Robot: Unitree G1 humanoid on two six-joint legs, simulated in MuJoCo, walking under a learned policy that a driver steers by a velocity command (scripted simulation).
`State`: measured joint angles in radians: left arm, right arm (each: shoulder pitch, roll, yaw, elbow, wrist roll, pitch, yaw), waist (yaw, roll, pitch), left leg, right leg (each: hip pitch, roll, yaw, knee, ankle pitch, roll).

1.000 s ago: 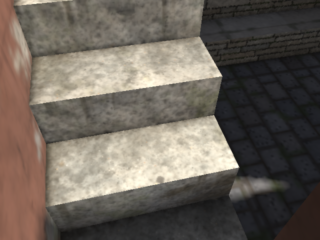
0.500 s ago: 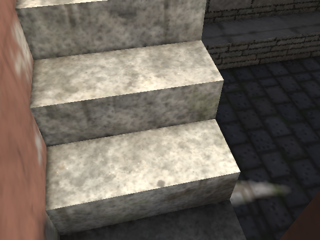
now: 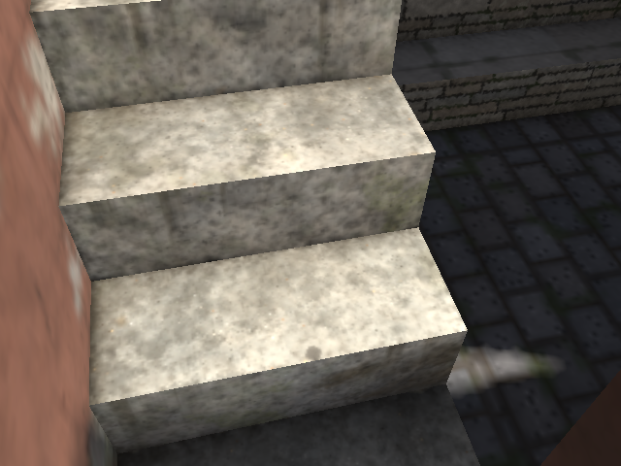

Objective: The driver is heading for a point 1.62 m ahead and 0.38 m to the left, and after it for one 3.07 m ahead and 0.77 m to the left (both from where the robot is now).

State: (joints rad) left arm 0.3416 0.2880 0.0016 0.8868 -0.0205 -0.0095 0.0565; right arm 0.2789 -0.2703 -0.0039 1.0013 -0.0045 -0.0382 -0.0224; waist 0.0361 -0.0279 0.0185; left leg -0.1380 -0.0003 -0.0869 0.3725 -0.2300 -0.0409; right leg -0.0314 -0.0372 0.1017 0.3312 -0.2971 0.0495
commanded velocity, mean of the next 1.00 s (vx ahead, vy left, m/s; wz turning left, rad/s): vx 0.02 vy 0.06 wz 0.00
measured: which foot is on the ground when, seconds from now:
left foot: down 0.00-1.00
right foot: down 0.00-1.00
